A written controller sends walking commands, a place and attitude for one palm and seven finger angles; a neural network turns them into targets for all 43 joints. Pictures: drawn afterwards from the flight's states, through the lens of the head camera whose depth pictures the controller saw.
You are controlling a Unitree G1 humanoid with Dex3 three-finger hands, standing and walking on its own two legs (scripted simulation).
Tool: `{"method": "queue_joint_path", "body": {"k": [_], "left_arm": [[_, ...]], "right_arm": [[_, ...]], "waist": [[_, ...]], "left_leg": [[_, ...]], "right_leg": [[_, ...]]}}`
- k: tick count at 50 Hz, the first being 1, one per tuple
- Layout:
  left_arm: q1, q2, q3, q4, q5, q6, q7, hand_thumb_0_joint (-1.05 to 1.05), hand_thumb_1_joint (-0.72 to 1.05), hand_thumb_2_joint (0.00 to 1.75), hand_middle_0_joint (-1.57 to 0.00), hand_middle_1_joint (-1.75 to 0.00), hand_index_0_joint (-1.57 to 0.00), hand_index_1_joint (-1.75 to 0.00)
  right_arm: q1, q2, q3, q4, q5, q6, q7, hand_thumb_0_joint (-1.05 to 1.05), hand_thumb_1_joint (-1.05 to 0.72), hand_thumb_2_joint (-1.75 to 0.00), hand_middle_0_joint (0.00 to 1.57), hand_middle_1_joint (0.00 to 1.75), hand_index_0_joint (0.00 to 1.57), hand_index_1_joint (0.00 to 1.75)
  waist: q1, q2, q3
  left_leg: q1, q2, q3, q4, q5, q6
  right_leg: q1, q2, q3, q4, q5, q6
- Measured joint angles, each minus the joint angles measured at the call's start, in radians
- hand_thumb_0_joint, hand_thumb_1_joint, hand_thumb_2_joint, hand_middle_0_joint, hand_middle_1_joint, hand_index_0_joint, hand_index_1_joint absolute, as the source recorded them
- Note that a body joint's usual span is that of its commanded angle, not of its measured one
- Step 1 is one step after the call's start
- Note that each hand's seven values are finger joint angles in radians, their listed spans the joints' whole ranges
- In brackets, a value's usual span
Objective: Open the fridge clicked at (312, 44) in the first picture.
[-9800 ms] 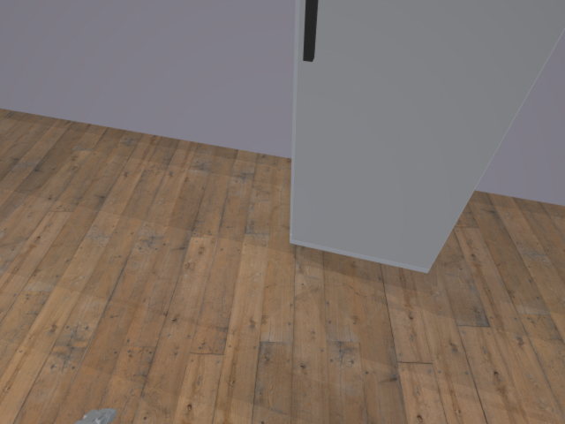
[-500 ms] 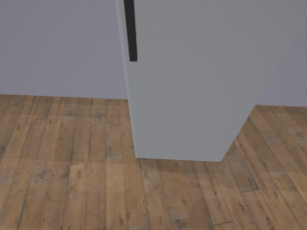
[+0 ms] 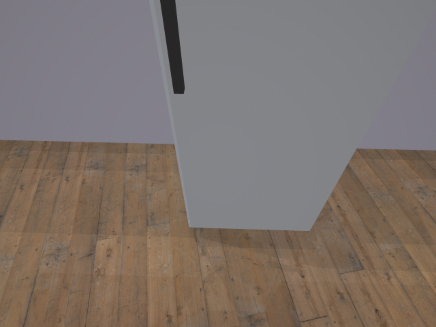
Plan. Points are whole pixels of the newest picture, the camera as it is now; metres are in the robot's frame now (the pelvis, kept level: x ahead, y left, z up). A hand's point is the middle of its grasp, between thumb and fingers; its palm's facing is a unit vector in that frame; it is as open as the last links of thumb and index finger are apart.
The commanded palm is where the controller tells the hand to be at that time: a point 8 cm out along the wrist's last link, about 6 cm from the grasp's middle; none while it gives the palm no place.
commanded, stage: look again from close up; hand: left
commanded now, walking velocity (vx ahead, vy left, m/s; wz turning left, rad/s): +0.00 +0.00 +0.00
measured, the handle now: (173, 29) +0.62 +0.13 +0.25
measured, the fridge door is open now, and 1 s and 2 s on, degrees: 0 0 0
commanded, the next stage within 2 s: shuffle to correct the standing spot in 0.98 s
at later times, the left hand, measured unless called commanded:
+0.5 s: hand out of the picture -0.02 +0.15 -0.18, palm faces +0.06 -0.99 -0.14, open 7.4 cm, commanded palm none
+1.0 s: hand out of the picture -0.01 +0.16 -0.18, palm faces +0.06 -0.99 -0.15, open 7.4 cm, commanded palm none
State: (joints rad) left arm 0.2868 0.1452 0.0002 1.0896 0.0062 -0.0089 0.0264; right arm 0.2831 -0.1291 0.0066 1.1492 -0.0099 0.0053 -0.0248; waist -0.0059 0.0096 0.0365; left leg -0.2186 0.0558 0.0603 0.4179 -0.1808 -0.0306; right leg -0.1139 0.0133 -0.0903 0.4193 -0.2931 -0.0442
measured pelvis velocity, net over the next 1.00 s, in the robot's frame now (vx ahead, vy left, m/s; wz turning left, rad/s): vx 0.03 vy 0.01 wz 0.00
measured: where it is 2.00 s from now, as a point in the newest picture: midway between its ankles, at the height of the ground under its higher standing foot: outside the picture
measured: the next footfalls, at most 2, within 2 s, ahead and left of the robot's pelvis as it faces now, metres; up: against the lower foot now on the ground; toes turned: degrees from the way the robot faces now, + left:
right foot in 1.76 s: +0.29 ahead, -0.16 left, +0.00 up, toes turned -7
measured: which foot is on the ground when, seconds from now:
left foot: down 0.00-1.00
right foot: down 0.00-1.00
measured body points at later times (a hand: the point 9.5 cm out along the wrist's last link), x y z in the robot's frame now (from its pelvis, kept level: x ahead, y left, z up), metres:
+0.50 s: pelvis +0.02 +0.01 +0.00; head +0.03 +0.01 +0.45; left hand -0.02 +0.20 -0.16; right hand +0.01 -0.20 -0.16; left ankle +0.03 +0.14 -0.74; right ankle -0.04 -0.08 -0.74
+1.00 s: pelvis +0.03 +0.01 +0.00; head +0.04 +0.01 +0.45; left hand -0.01 +0.21 -0.16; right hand +0.01 -0.19 -0.16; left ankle +0.03 +0.14 -0.74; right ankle -0.04 -0.08 -0.74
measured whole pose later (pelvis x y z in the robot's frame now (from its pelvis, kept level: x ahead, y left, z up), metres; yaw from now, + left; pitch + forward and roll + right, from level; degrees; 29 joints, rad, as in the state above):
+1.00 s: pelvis +0.03 +0.01 +0.00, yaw +0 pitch +0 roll +1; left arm 0.36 0.10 -0.01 1.13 0.01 -0.02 0.04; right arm 0.31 -0.11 0.01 1.17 -0.01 -0.02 -0.04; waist 0.01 -0.01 0.02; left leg -0.17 0.03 0.07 0.41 -0.23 -0.01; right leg -0.05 -0.01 -0.09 0.38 -0.32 -0.02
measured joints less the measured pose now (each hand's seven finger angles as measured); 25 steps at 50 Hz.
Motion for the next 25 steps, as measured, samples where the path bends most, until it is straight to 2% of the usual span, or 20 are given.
{"method": "queue_joint_path", "body": {"k": [13, 25], "left_arm": [[0.063, -0.050, -0.014, 0.038, 0.001, -0.009, 0.004, 0.00, 0.91, 0.90, -0.20, -0.29, -0.20, -0.30], [0.081, -0.051, -0.011, 0.050, 0.004, -0.015, 0.010, 0.00, 0.90, 0.90, -0.20, -0.29, -0.20, -0.30]], "right_arm": [[0.008, 0.012, 0.003, 0.017, 0.002, -0.009, -0.007, 0.02, -0.92, -0.90, 0.20, 0.30, 0.20, 0.30], [0.010, 0.006, 0.002, 0.017, 0.002, -0.017, -0.015, 0.02, -0.92, -0.90, 0.19, 0.30, 0.20, 0.30]], "waist": [[0.013, -0.013, -0.005], [0.018, -0.022, -0.020]], "left_leg": [[0.019, -0.008, 0.000, -0.014, -0.009, 0.005], [0.035, -0.015, 0.003, -0.010, -0.030, 0.009]], "right_leg": [[0.026, -0.006, 0.000, -0.027, -0.002, 0.007], [0.047, -0.013, 0.001, -0.034, -0.016, 0.014]]}}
